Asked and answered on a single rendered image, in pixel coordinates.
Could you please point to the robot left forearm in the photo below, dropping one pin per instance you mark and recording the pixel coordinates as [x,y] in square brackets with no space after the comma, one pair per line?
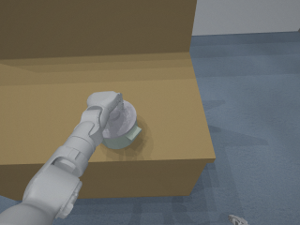
[81,144]

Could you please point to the robot right hand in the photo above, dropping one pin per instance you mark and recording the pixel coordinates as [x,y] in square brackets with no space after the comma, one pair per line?
[235,220]

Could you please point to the robot left hand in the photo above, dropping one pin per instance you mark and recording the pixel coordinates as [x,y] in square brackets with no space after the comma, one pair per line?
[109,99]

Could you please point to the table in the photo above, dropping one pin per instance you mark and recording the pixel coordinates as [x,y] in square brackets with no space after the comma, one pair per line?
[54,54]

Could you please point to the pot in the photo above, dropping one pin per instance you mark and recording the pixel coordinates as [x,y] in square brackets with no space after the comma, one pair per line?
[123,141]

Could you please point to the robot left upper arm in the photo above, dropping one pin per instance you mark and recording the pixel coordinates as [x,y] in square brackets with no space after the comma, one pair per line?
[52,196]

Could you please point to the knob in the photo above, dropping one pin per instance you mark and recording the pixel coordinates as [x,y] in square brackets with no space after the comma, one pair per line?
[114,114]

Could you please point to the lid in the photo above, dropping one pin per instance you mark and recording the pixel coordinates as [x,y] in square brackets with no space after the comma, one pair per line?
[123,124]

